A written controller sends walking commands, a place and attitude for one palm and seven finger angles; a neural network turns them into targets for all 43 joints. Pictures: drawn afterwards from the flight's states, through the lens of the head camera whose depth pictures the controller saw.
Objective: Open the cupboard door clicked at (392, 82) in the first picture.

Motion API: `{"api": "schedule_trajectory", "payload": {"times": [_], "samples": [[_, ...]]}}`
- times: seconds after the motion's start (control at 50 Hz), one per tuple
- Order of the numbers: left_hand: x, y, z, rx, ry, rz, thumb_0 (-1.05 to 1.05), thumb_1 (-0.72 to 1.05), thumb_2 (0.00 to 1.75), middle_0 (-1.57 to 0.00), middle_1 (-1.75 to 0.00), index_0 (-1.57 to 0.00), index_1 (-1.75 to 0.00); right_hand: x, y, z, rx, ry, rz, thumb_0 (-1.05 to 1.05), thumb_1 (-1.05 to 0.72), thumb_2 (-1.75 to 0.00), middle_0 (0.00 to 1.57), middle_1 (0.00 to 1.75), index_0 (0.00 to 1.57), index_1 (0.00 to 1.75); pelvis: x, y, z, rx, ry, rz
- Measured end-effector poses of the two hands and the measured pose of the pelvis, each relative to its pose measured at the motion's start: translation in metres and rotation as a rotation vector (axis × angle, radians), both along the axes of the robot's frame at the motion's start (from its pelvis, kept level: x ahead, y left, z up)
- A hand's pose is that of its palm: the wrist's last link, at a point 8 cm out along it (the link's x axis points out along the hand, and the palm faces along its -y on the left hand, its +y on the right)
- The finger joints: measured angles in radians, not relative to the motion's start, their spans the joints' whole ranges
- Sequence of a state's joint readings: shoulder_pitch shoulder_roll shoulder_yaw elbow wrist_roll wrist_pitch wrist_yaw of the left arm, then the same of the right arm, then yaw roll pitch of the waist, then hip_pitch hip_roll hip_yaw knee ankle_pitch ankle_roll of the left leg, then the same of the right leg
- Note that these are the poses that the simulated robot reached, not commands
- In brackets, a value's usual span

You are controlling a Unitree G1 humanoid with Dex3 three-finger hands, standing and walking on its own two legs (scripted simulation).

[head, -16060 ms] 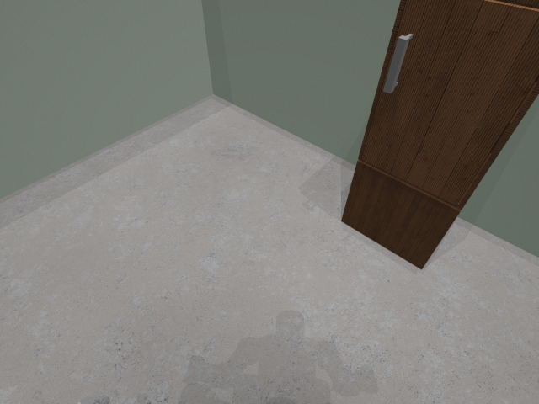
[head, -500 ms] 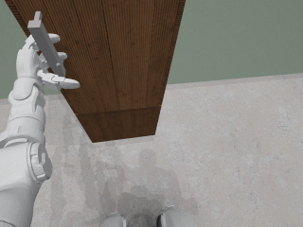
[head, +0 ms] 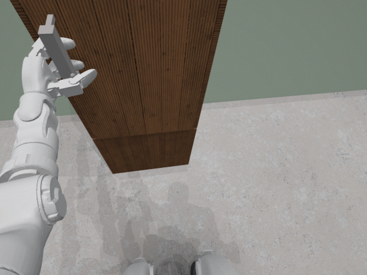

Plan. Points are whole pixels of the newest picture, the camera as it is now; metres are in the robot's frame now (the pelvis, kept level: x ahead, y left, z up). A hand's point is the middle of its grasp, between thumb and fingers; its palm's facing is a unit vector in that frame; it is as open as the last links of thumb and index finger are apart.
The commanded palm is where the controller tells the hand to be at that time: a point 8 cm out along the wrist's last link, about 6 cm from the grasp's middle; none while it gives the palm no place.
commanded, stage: close the thumb around the handle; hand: left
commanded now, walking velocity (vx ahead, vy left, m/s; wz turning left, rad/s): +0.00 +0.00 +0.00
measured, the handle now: (64, 57) +0.56 +0.22 +0.11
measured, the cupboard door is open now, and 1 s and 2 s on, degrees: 0 22 45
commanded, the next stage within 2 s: pull the door open along its arc in 0.28 s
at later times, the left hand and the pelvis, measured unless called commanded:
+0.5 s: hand (74, 77) +0.51 +0.19 +0.10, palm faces +0.09 -1.00 -0.02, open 6.0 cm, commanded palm +0.47 +0.23 +0.10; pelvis +0.00 -0.01 +0.00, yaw +0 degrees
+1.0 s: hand (93, 122) +0.40 +0.14 +0.10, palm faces +0.20 -0.98 +0.09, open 6.5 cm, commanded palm +0.34 +0.20 +0.10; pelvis +0.02 -0.01 +0.02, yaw +0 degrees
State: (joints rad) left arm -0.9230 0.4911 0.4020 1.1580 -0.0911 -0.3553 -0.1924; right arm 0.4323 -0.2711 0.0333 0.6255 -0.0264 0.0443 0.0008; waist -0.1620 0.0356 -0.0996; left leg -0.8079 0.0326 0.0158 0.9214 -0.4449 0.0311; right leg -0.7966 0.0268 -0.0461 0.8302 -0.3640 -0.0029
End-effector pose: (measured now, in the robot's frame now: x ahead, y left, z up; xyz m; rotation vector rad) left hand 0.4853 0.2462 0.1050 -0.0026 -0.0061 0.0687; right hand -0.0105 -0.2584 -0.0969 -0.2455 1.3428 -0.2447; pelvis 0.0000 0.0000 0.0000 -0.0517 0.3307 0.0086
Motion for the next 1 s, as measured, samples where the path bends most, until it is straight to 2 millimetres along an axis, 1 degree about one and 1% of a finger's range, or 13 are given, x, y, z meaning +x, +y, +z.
{"api": "schedule_trajectory", "payload": {"times": [0.14,0.18,0.2,0.4,0.52,0.6,0.66,0.74,0.8,0.88,1.0], "samples": [[-0.001,0.000,-0.002,0.012,0.045,0.011,0.01,0.58,0.76,-0.36,-1.30,-0.37,-1.32,0.002,0.002,-0.002,0.012,-0.006,0.005,0.00,-0.90,-0.90,0.20,0.30,0.20,0.30,-0.001,0.000,0.001,0.002,-0.006,0.005],[-0.001,0.000,-0.002,0.011,0.041,0.017,0.01,0.67,0.80,-0.36,-1.30,-0.37,-1.33,0.003,0.002,-0.002,0.012,-0.006,0.009,0.00,-0.90,-0.90,0.20,0.30,0.20,0.30,-0.001,-0.001,0.000,0.003,-0.006,0.005],[-0.001,-0.001,-0.002,0.008,0.039,0.019,0.01,0.68,0.81,-0.36,-1.30,-0.37,-1.33,0.003,0.001,-0.002,0.013,-0.006,0.011,0.00,-0.90,-0.90,0.20,0.30,0.20,0.30,-0.001,-0.001,0.000,0.003,-0.005,0.006],[-0.002,-0.002,-0.003,0.019,0.029,0.028,0.00,0.69,0.80,-0.34,-1.33,-0.33,-1.35,0.004,-0.006,-0.005,0.009,0.010,0.028,0.00,-0.90,-0.90,0.20,0.30,0.20,0.30,-0.002,-0.005,-0.001,0.005,0.001,0.015],[-0.002,-0.002,-0.003,0.015,0.031,0.017,0.00,0.69,0.79,-0.34,-1.33,-0.34,-1.35,0.006,-0.011,-0.001,-0.004,-0.008,0.011,0.00,-0.90,-0.90,0.20,0.30,0.20,0.30,-0.001,-0.009,0.000,0.008,0.001,0.004],[-0.008,-0.003,-0.003,0.012,0.028,0.013,0.00,0.70,0.77,-0.33,-1.32,-0.33,-1.35,0.011,-0.013,0.001,0.000,-0.028,-0.002,0.00,-0.90,-0.90,0.20,0.30,0.20,0.30,0.003,-0.009,0.003,0.010,-0.008,-0.008],[-0.016,-0.004,-0.004,0.007,0.021,0.009,0.00,0.70,0.75,-0.33,-1.32,-0.33,-1.35,0.018,-0.013,0.003,0.008,-0.050,-0.011,0.00,-0.90,-0.90,0.20,0.30,0.20,0.30,0.007,-0.009,0.006,0.013,-0.019,-0.016],[-0.033,-0.008,-0.004,0.007,0.010,-0.005,0.00,0.69,0.74,-0.32,-1.32,-0.31,-1.34,0.035,-0.011,0.006,0.025,-0.101,-0.015,0.00,-0.90,-0.90,0.20,0.30,0.20,0.30,0.012,-0.009,0.010,0.016,-0.038,-0.023],[-0.051,-0.014,-0.005,0.006,0.001,-0.023,0.00,0.69,0.73,-0.31,-1.32,-0.30,-1.33,0.054,-0.009,0.008,0.041,-0.158,-0.007,0.01,-0.90,-0.90,0.20,0.30,0.20,0.30,0.016,-0.008,0.013,0.019,-0.056,-0.026],[-0.079,-0.026,-0.006,-0.011,-0.009,-0.040,0.00,0.67,0.72,-0.31,-1.31,-0.30,-1.31,0.087,-0.004,0.013,0.062,-0.254,0.024,0.01,-0.90,-0.90,0.20,0.30,0.20,0.30,0.020,-0.007,0.017,0.023,-0.083,-0.028],[-0.121,-0.055,-0.007,-0.085,-0.022,0.134,0.01,0.65,0.73,-0.31,-1.31,-0.32,-1.27,0.142,0.010,0.020,0.105,-0.400,0.111,0.01,-0.90,-0.90,0.20,0.30,0.20,0.30,0.020,-0.006,0.019,0.029,-0.119,-0.016]]}}
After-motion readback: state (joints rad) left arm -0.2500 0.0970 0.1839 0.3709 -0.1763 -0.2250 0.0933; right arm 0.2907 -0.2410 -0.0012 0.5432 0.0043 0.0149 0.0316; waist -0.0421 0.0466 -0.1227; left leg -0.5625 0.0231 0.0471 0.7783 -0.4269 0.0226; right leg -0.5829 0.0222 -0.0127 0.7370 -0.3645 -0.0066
